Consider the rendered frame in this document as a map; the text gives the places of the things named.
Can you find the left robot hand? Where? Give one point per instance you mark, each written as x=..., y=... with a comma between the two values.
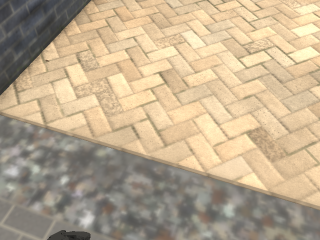
x=72, y=235

